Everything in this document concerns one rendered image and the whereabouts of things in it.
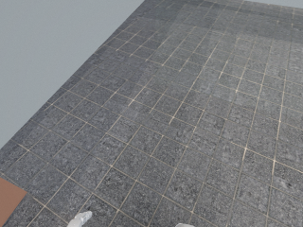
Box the cupboard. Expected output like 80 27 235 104
0 177 27 227

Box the robot left hand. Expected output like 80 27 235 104
67 211 93 227

